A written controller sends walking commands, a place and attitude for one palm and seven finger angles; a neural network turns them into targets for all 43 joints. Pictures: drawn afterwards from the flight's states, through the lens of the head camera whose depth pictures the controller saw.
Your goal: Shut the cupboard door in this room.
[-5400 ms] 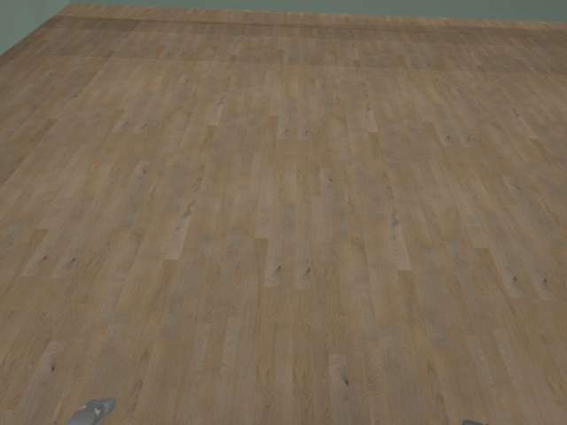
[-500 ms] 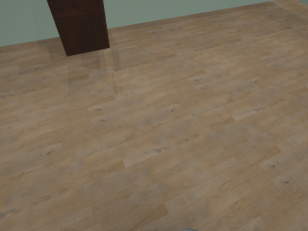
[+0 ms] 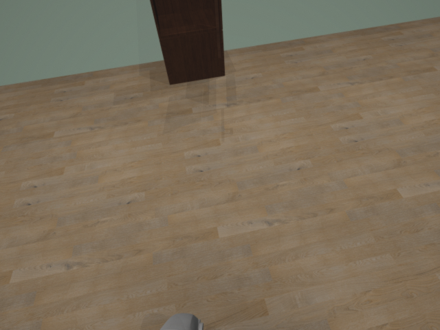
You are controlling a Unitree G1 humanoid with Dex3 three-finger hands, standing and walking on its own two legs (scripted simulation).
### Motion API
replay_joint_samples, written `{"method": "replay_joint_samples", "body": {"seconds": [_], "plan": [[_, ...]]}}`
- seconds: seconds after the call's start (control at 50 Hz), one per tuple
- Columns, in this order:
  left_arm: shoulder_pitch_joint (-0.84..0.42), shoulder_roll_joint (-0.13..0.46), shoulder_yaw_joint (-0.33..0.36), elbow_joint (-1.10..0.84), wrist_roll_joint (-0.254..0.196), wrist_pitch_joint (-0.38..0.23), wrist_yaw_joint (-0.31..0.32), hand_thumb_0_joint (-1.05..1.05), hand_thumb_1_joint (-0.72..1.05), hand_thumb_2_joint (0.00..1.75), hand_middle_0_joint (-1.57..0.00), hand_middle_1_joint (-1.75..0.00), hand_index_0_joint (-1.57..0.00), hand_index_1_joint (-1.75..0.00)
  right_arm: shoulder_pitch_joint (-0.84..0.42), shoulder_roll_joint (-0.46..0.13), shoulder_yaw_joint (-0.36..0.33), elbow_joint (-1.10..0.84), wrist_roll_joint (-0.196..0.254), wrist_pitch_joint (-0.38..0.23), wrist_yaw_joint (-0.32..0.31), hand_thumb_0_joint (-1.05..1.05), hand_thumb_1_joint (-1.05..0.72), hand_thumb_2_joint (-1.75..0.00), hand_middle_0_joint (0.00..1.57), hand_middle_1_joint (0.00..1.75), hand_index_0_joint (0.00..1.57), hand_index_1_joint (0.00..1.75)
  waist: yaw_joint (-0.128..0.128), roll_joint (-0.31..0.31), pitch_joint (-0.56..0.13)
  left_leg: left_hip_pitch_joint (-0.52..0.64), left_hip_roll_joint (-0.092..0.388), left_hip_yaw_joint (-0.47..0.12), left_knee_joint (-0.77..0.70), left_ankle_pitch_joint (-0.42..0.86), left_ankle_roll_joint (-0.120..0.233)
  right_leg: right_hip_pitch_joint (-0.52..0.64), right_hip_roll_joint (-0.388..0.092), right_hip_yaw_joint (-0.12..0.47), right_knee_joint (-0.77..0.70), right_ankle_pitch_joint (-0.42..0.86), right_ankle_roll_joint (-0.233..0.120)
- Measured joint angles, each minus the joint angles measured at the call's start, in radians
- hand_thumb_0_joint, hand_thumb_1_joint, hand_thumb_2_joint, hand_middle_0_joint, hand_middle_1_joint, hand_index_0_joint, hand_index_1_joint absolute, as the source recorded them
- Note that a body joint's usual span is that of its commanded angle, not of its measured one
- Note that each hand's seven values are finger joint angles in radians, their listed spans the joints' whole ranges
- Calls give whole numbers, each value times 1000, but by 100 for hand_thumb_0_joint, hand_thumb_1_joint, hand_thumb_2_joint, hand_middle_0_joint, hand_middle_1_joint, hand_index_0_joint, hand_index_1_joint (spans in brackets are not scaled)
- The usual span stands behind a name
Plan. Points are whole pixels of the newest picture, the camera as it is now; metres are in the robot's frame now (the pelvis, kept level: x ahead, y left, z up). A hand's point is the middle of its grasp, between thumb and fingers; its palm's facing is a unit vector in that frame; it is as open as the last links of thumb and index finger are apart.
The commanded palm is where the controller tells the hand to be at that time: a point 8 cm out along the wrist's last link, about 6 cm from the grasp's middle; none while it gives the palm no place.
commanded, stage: turn or walk to find it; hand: left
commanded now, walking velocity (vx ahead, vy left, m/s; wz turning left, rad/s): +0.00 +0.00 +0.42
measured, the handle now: out of the picture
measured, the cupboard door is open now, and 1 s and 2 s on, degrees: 79 79 79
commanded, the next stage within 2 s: none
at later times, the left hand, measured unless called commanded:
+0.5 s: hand out of the picture -0.01 +0.30 -0.18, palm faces +0.24 -0.95 -0.22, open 7.4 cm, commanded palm none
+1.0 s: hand out of the picture -0.02 +0.24 -0.15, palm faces +0.36 -0.89 -0.28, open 7.4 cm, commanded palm none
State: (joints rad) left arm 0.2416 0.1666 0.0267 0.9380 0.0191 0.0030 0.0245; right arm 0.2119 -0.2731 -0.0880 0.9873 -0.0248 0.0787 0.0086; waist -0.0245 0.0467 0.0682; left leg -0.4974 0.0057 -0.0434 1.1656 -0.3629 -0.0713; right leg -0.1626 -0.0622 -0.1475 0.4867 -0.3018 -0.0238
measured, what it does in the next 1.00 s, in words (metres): steps on the spot, turning left: left foot, then right foot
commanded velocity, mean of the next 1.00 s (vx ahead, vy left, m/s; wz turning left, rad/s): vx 0.00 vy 0.00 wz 0.42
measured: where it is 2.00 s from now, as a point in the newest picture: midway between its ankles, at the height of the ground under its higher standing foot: outside the picture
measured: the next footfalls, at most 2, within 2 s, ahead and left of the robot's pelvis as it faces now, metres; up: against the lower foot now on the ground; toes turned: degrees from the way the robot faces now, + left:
left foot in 0.22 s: +0.01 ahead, +0.14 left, +0.00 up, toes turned +11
right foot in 0.92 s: +0.00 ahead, -0.06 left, +0.00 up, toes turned +20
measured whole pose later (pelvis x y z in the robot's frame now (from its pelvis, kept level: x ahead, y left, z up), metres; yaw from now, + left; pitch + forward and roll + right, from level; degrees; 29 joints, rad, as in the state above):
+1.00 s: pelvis -0.05 +0.02 +0.00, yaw +23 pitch +0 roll +1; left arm 0.17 0.17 0.03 0.92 0.01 0.03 0.03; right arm 0.31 -0.23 -0.08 1.00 -0.02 0.07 0.00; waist -0.06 0.06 0.03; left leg -0.43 -0.12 -0.10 0.75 -0.37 -0.01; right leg -0.20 0.00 -0.05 0.50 -0.30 -0.04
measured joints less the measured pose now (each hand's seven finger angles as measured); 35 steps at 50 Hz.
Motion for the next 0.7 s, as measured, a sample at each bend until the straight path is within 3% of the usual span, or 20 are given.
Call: {"method": "replay_joint_samples", "body": {"seconds": [0.08, 0.16, 0.22, 0.26, 0.3, 0.36, 0.44, 0.54, 0.7], "plan": [[35, 2, 0, 16, 7, 0, -1, 1, 90, 90, -21, -30, -20, -30, -24, 4, 10, 11, 3, 9, -1, 1, -91, -89, 20, 30, 20, 30, 20, -18, 17, 48, 21, 23, -95, -42, -5, -8, -19, -33, 14, -6, 9], [57, 19, 6, 34, 13, 5, -3, 1, 90, 90, -21, -30, -20, -30, -61, 18, 26, 6, 11, -1, -1, 1, -91, -89, 20, 30, 20, 30, 44, -47, 34, 133, 24, 68, -308, -83, 7, -28, -46, -60, 49, -19, 30], [70, 41, 15, 50, 9, 12, -5, 1, 90, 90, -21, -30, -20, -30, -82, 29, 37, -11, 14, -22, 0, 1, -91, -89, 20, 30, 20, 30, 51, -64, 33, 221, 17, 102, -526, 22, 24, -51, -70, -87, 107, -46, 58], [65, 66, 24, 61, 1, 28, -5, 1, 90, 90, -21, -30, -20, -30, -97, 47, 42, -19, 11, -41, 0, 1, -91, -89, 20, 30, 20, 30, 59, -101, 38, 230, -10, 117, -551, 30, 97, -98, -96, -52, 219, -126, 77], [56, 81, 28, 68, 0, 50, 1, 1, 90, 90, -21, -30, -20, -30, -105, 61, 50, -30, 10, -52, -1, 1, -91, -89, 20, 30, 20, 30, 69, -108, 36, 232, -12, 117, -548, 25, 130, -162, -71, 14, 380, -226, 85], [30, 90, 34, 76, 1, 62, -3, 1, 91, 90, -20, -30, -20, -30, -100, 74, 59, -41, 7, -61, -13, 1, -91, -89, 20, 30, 20, 30, 59, -93, 20, 257, -14, 95, -608, 61, 141, -235, -43, 66, 548, -192, 95], [-12, 96, 40, 56, 0, 50, -10, 1, 91, 90, -20, -30, -20, -30, -79, 85, 66, -42, 11, -67, -18, 0, -91, -89, 21, 30, 20, 30, 50, -84, 5, 290, -31, 71, -695, 120, 155, -285, -39, 110, 623, -87, 112], [-56, 97, 43, 31, 2, 47, -9, 1, 91, 90, -20, -30, -20, -30, -38, 96, 62, -36, 11, -67, -18, 0, -91, -89, 21, 30, 20, 30, 32, -83, -14, 300, -61, 47, -747, 162, 167, -296, -39, 140, 611, -27, 129], [-108, 75, 39, 5, 0, 53, -6, 1, 91, 90, -20, -30, -20, -30, 43, 92, 47, -17, 1, -56, -19, 1, -91, -89, 21, 30, 20, 30, -15, -62, -23, 262, -100, -2, -756, 197, 171, -251, -7, 148, 473, -80, 123]]}}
